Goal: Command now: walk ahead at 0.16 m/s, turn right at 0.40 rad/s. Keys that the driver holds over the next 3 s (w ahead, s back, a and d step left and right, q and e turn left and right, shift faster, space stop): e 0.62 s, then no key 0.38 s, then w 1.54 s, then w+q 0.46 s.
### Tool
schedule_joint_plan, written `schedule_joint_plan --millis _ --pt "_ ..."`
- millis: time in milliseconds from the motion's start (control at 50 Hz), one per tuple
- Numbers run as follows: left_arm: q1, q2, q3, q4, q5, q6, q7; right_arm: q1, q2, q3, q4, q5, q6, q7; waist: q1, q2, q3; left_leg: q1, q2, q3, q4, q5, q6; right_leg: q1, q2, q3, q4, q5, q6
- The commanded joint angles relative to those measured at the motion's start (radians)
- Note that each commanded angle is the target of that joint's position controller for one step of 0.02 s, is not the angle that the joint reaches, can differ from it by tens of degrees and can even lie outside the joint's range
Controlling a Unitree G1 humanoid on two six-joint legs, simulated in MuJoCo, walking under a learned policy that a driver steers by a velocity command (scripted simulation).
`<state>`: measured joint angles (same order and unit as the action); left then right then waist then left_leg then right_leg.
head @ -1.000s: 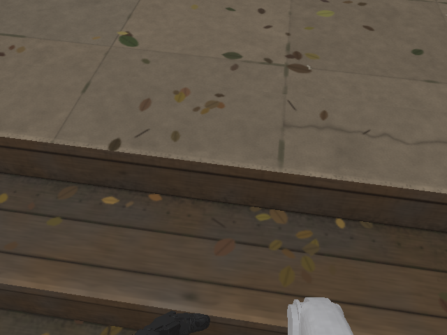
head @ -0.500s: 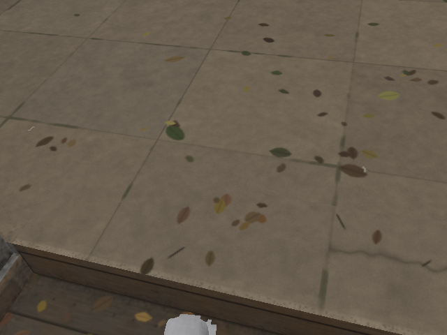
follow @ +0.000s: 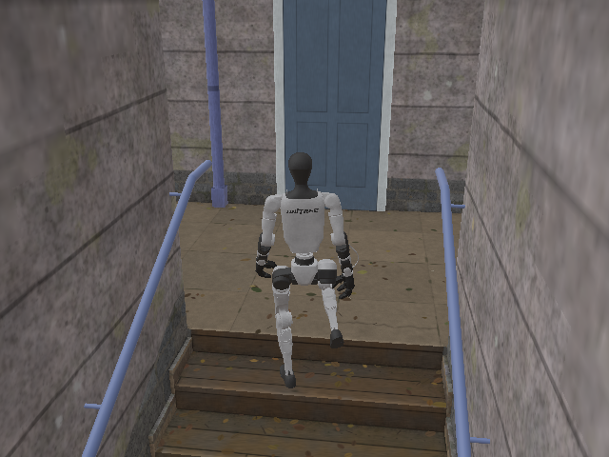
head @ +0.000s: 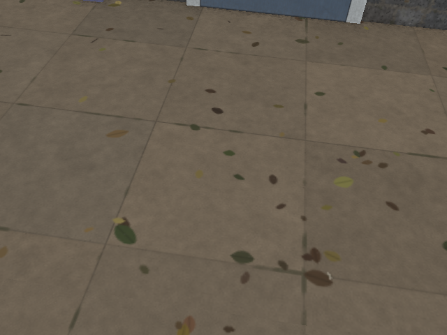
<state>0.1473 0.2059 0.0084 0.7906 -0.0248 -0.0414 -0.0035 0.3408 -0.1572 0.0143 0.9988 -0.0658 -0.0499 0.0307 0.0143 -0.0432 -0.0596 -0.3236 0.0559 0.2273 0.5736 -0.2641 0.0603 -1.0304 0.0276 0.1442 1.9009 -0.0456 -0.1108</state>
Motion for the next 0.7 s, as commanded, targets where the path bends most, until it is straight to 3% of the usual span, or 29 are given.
schedule_joint_plan --millis 20,40,80,120,140,160,200,240,260,280,300,320,340,360,380,400,420,440,460,480,500,520,560,600,640,660,700 --pt "0.139 -0.079 -0.029 -0.009 0.025 0.037 0.026 -0.126 -0.028 0.019 -0.084 -0.010 -0.015 -0.021 0.080 0.134 0.058 -0.107 0.181 -0.021 -0.221 0.508 0.048 -0.028 0.004 -0.089 0.078 0.069 0.062" --pt "0.099 -0.085 -0.032 -0.019 0.030 0.045 0.031 -0.076 -0.040 0.022 -0.077 -0.011 -0.011 -0.032 0.046 0.155 0.050 -0.015 0.215 -0.065 -0.207 0.542 0.061 -0.124 0.010 -0.098 0.214 0.034 0.077" --pt "0.004 -0.075 -0.037 -0.098 0.027 0.055 0.041 -0.021 -0.082 0.009 -0.087 0.007 0.010 -0.061 0.005 0.154 0.062 0.145 0.260 -0.095 -0.199 0.524 0.058 -0.277 -0.012 -0.077 0.255 -0.064 0.098" --pt "-0.093 -0.074 -0.041 -0.172 0.027 0.060 0.041 0.038 -0.087 -0.004 -0.091 0.027 0.016 -0.088 -0.028 0.143 0.083 0.282 0.297 -0.117 -0.203 0.498 0.051 -0.398 -0.049 -0.055 0.242 -0.142 0.110" --pt "-0.130 -0.070 -0.042 -0.206 0.029 0.063 0.038 0.053 -0.092 -0.009 -0.098 0.028 0.018 -0.100 -0.038 0.141 0.080 0.322 0.307 -0.112 -0.205 0.504 0.047 -0.417 -0.068 -0.055 0.211 -0.157 0.118" --pt "-0.165 -0.082 -0.055 -0.255 0.030 0.061 0.028 0.055 -0.092 -0.011 -0.108 0.036 0.038 -0.109 -0.024 0.140 0.082 0.303 0.274 -0.091 -0.227 0.447 0.037 -0.403 -0.102 -0.079 0.044 -0.150 0.130" --pt "-0.196 -0.090 -0.063 -0.298 0.039 0.061 0.013 0.048 -0.135 -0.027 -0.138 0.036 0.054 -0.134 -0.034 0.143 0.053 0.313 0.289 -0.089 -0.237 0.457 0.065 -0.341 -0.140 -0.139 -0.047 -0.123 0.156" --pt "-0.213 -0.106 -0.072 -0.328 0.033 0.064 0.002 0.027 -0.185 -0.052 -0.164 0.048 0.064 -0.152 -0.039 0.137 0.041 0.380 0.303 -0.078 -0.236 0.471 0.073 -0.324 -0.188 -0.149 -0.180 -0.163 0.162" --pt "-0.259 -0.150 -0.097 -0.357 0.014 0.066 -0.012 0.011 -0.262 -0.086 -0.176 0.080 0.084 -0.152 -0.033 0.174 0.042 0.339 0.312 -0.061 -0.336 0.499 0.084 -0.171 -0.191 -0.201 -0.449 -0.471 0.127" --pt "-0.282 -0.121 -0.086 -0.365 -0.003 0.072 -0.019 0.035 -0.271 -0.097 -0.191 0.095 0.099 -0.149 -0.056 0.146 0.042 0.319 0.327 -0.062 -0.336 0.522 0.093 -0.040 -0.166 -0.254 -0.564 -0.552 0.112" --pt "-0.260 -0.094 -0.074 -0.356 -0.009 0.078 -0.022 0.008 -0.296 -0.108 -0.208 0.104 0.107 -0.144 -0.041 0.138 0.026 0.335 0.343 -0.047 -0.326 0.614 0.093 0.055 -0.142 -0.283 -0.668 -0.547 0.091" --pt "-0.171 -0.055 -0.055 -0.323 0.016 0.065 -0.030 0.017 -0.300 -0.106 -0.194 0.114 0.099 -0.128 -0.026 0.170 -0.018 0.354 0.332 -0.005 -0.271 1.005 0.106 0.201 -0.052 -0.374 -0.709 -0.500 0.053" --pt "-0.082 0.007 -0.023 -0.297 0.016 0.056 -0.037 0.028 -0.304 -0.101 -0.189 0.110 0.087 -0.114 0.020 0.163 -0.066 0.394 0.275 0.040 -0.141 1.299 0.078 0.328 0.013 -0.330 -0.861 -0.379 -0.006" --pt "0.091 0.127 0.028 -0.250 0.012 0.048 -0.033 0.017 -0.248 -0.082 -0.226 0.069 0.070 -0.101 0.081 0.053 -0.217 0.129 0.164 0.039 0.169 1.453 -0.006 0.676 -0.008 -0.055 -0.816 -0.157 -0.137" --pt "0.223 0.248 0.078 -0.247 0.016 0.057 0.001 -0.112 -0.255 -0.063 -0.301 0.062 0.032 -0.079 0.194 -0.212 -0.369 -0.180 -0.061 0.004 0.688 0.736 -0.083 0.971 -0.183 0.402 -1.174 -0.249 -0.289" --pt "0.126 0.299 0.076 -0.263 0.065 0.051 0.016 -0.146 -0.186 -0.061 -0.302 0.073 -0.004 -0.027 0.104 -0.237 -0.477 -0.259 -0.145 -0.292 0.973 -0.037 -0.080 0.989 -0.261 0.712 -1.523 -0.388 -0.260" --pt "0.076 0.236 0.050 -0.289 0.078 0.039 0.016 -0.152 -0.149 -0.053 -0.318 0.104 -0.001 -0.005 0.067 -0.139 -0.446 -0.304 -0.123 -0.383 1.138 -0.053 -0.062 0.910 -0.285 0.682 -1.517 -0.497 -0.198" --pt "0.014 0.152 0.033 -0.283 0.054 0.027 0.006 -0.206 -0.120 -0.050 -0.357 0.099 0.016 -0.014 0.037 -0.055 -0.251 -0.376 -0.107 -0.371 1.156 -0.041 -0.046 0.731 -0.243 0.556 -1.457 -0.470 -0.138" --pt "-0.015 0.066 0.014 -0.264 0.025 0.015 -0.003 -0.204 -0.096 -0.043 -0.373 0.075 0.030 -0.038 -0.007 -0.012 -0.120 -0.430 -0.074 -0.349 1.142 -0.010 -0.027 0.607 -0.186 0.394 -1.358 -0.454 -0.085" --pt "-0.049 0.037 0.013 -0.237 0.010 0.016 -0.008 -0.141 -0.082 -0.039 -0.367 0.062 0.040 -0.047 -0.065 0.004 -0.043 -0.403 -0.050 -0.326 1.129 0.019 -0.021 0.509 -0.126 0.272 -1.300 -0.476 -0.047" --pt "-0.056 0.038 0.017 -0.233 0.009 0.012 -0.013 -0.103 -0.083 -0.038 -0.369 0.063 0.042 -0.050 -0.086 -0.010 -0.005 -0.386 -0.046 -0.318 1.143 0.032 -0.017 0.460 -0.106 0.229 -1.310 -0.476 -0.041" --pt "-0.037 0.053 0.018 -0.233 0.014 0.003 -0.013 -0.100 -0.084 -0.035 -0.382 0.059 0.043 -0.050 -0.078 -0.026 0.004 -0.399 -0.057 -0.318 1.224 0.033 -0.012 0.466 -0.110 0.265 -1.345 -0.438 -0.046" --pt "0.019 0.081 0.023 -0.226 0.017 -0.007 -0.002 -0.107 -0.085 -0.031 -0.396 0.064 0.048 -0.060 -0.066 -0.003 0.017 -0.455 -0.061 -0.322 1.263 0.050 -0.013 0.511 -0.111 0.271 -1.382 -0.359 -0.050" --pt "0.024 0.097 0.021 -0.235 0.015 0.011 0.013 -0.110 -0.062 -0.017 -0.425 0.053 0.062 -0.078 -0.072 -0.013 0.019 -0.497 -0.045 -0.337 1.157 0.082 -0.041 0.544 -0.074 0.202 -1.376 -0.290 -0.026" --pt "0.028 0.109 0.022 -0.250 0.014 0.032 0.034 -0.128 -0.094 -0.025 -0.448 0.052 0.074 -0.091 -0.061 -0.035 0.018 -0.518 -0.045 -0.330 1.094 0.121 -0.078 0.577 -0.077 0.227 -1.416 -0.332 -0.027" --pt "0.007 0.103 0.017 -0.276 0.013 0.055 0.052 -0.186 -0.079 -0.020 -0.477 0.065 0.084 -0.107 -0.041 -0.093 0.020 -0.551 -0.057 -0.302 1.023 0.062 -0.115 0.638 -0.095 0.250 -1.463 -0.306 -0.047" --pt "0.031 0.099 0.006 -0.299 0.031 0.085 0.083 -0.196 -0.093 -0.022 -0.483 0.083 0.091 -0.130 -0.008 -0.121 -0.016 -0.547 -0.070 -0.301 1.016 0.036 -0.177 0.697 -0.125 0.262 -1.479 -0.296 -0.067"
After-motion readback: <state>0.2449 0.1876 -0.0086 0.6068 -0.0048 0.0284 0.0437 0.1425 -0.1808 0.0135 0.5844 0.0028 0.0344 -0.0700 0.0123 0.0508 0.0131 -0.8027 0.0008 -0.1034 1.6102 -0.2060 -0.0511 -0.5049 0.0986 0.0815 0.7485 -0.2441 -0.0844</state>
